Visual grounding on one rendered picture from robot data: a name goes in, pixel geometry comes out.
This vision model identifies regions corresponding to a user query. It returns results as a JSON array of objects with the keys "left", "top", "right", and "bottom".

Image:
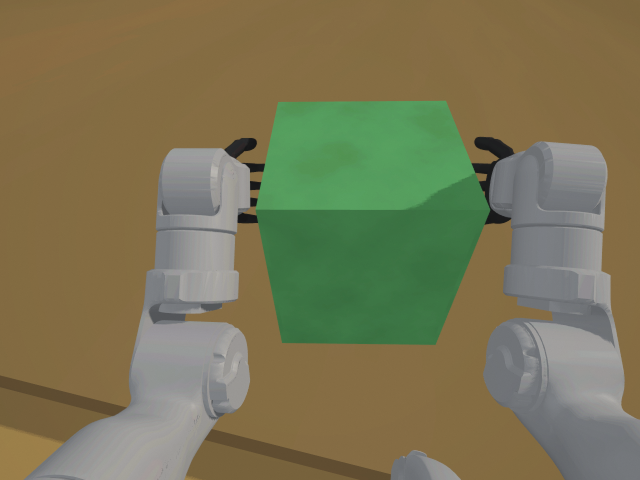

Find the right robot forearm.
[{"left": 489, "top": 141, "right": 625, "bottom": 396}]

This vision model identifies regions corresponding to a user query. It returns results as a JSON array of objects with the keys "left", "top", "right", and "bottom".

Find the left robot forearm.
[{"left": 129, "top": 148, "right": 250, "bottom": 394}]

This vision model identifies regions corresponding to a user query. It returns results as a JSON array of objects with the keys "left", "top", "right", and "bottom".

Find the robot right upper arm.
[{"left": 483, "top": 318, "right": 640, "bottom": 480}]

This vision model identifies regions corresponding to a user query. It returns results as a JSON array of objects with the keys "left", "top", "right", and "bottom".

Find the robot right shin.
[{"left": 406, "top": 450, "right": 427, "bottom": 458}]

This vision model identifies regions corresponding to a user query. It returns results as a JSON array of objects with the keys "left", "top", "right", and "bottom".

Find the robot left upper arm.
[{"left": 24, "top": 320, "right": 250, "bottom": 480}]

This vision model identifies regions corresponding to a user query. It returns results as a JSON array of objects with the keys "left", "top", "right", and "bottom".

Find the robot right hand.
[{"left": 472, "top": 137, "right": 515, "bottom": 225}]

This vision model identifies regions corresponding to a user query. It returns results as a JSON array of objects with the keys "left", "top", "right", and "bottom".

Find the carton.
[{"left": 255, "top": 101, "right": 490, "bottom": 345}]

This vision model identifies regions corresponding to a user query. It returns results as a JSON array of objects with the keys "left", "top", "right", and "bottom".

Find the robot right thigh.
[{"left": 391, "top": 455, "right": 461, "bottom": 480}]

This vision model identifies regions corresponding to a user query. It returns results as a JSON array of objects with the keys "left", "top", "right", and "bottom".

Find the robot left hand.
[{"left": 225, "top": 138, "right": 265, "bottom": 223}]

